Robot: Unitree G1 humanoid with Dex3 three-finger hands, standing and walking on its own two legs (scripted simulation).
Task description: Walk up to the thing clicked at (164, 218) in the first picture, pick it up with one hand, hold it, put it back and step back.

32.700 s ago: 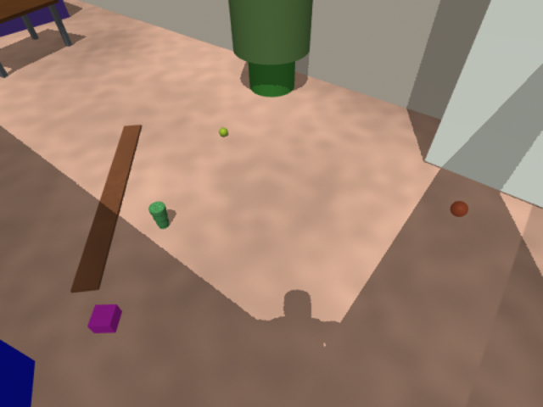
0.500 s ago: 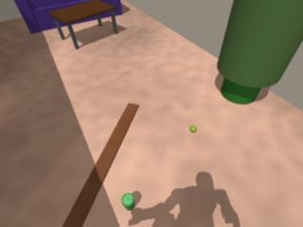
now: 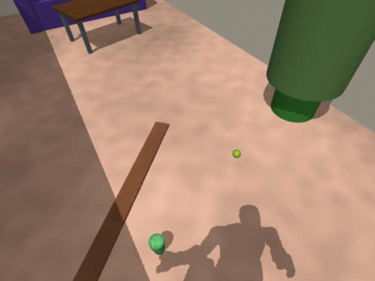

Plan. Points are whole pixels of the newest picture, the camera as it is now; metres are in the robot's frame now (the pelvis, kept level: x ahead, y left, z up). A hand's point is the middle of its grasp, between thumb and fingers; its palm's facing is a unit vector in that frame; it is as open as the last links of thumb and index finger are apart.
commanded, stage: step back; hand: left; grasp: from the side
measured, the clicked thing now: (158, 245) +0.43 +0.20 -0.71
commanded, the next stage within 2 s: none
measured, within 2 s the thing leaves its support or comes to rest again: neither
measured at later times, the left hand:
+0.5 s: hand out of the picture +0.04 +0.32 -0.18, palm faces -0.10 -0.93 -0.35, open 7.4 cm
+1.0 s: hand out of the picture -0.05 +0.31 -0.16, palm faces -0.07 -0.92 -0.38, open 7.4 cm
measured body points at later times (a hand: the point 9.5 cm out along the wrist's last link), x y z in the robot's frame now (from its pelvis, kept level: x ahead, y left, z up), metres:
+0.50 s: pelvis -0.08 +0.06 -0.01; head +0.00 +0.08 +0.43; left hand +0.05 +0.37 -0.15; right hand -0.02 -0.25 -0.12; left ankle -0.05 +0.15 -0.74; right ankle -0.12 -0.08 -0.68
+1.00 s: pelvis -0.20 +0.06 -0.03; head -0.13 +0.06 +0.42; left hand -0.05 +0.35 -0.13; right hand -0.12 -0.27 -0.14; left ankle -0.20 +0.17 -0.75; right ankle -0.15 -0.06 -0.74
